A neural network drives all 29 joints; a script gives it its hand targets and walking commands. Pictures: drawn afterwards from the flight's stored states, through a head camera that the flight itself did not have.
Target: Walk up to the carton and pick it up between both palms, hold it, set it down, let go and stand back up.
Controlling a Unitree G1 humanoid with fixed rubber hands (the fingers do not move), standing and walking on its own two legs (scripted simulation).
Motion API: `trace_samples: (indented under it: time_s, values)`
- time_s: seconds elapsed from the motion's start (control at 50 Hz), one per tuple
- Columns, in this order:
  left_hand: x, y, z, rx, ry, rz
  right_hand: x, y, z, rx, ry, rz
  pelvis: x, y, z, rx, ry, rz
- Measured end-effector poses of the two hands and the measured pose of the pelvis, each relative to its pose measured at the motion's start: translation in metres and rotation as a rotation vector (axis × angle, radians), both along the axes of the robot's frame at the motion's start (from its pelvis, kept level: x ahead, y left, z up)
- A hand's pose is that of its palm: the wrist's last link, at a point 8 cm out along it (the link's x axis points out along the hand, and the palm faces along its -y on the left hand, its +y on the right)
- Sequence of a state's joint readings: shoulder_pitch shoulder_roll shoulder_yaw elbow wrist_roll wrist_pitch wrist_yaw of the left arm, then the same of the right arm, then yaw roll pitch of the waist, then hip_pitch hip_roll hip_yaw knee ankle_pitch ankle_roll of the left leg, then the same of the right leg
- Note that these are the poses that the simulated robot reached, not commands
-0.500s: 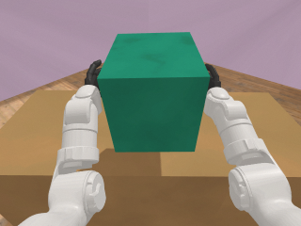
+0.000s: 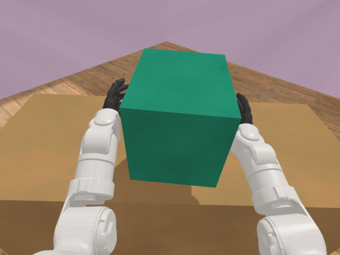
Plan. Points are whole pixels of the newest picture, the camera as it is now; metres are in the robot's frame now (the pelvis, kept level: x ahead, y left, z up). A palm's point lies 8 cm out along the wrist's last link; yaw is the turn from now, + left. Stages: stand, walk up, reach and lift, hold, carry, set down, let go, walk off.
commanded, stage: set down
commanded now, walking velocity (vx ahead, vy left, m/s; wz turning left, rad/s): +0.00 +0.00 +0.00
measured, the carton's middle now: (178, 115) +0.43 -0.03 +0.16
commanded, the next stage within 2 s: none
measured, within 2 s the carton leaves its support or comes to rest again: neither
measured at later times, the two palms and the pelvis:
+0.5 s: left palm (115, 119) +0.41 +0.13 +0.16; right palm (240, 133) +0.37 -0.18 +0.14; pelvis +0.00 +0.00 +0.00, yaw +0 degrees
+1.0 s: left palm (120, 123) +0.42 +0.12 +0.14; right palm (239, 135) +0.38 -0.18 +0.13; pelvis +0.01 +0.00 +0.00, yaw +0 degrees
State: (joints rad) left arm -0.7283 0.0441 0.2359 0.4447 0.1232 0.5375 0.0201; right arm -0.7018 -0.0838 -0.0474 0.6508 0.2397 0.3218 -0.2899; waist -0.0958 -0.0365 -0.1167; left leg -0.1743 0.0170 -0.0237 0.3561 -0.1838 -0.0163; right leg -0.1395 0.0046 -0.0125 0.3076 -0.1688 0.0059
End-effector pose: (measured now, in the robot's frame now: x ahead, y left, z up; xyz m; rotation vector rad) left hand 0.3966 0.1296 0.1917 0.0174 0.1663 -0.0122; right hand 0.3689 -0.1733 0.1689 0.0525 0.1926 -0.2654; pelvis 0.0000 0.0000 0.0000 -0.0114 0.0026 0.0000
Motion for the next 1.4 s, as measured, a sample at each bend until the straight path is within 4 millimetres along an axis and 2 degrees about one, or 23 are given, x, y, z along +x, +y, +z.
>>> trace_samples:
  time_s: [0.16,0.4,0.58,0.76,0.94,1.16,1.4]
  values:
    - [-0.005,0.005,-0.002,-0.022,0.002,0.005,-0.003,0.005,0.002,-0.005,-0.001,0.004,-0.004,0.001,0.0,-0.002,-0.01,0.0]
    - [0.003,0.002,-0.033,-0.037,0.067,-0.007,0.001,0.002,-0.021,-0.011,0.059,-0.011,-0.004,0.001,0.0,-0.002,-0.009,0.0]
    - [0.013,-0.004,-0.032,-0.003,0.029,-0.026,0.006,-0.004,-0.025,0.002,0.024,-0.028,0.003,0.001,0.0,-0.001,0.0,0.0]
    - [0.02,-0.006,-0.049,-0.01,0.077,-0.038,0.009,-0.005,-0.035,-0.012,0.072,-0.037,0.008,0.001,0.0,-0.001,0.011,-0.001]
    - [0.026,-0.008,-0.051,-0.001,0.062,-0.055,0.011,-0.007,-0.039,-0.028,0.061,-0.049,0.012,0.003,0.0,-0.003,0.019,-0.004]
    - [0.027,-0.008,-0.07,-0.019,0.104,-0.065,0.008,-0.006,-0.053,-0.024,0.099,-0.065,0.014,0.003,0.0,-0.003,0.023,-0.005]
    - [0.031,-0.013,-0.076,-0.012,0.109,-0.087,0.004,-0.01,-0.063,-0.017,0.102,-0.087,0.015,0.003,0.0,-0.003,0.025,-0.005]
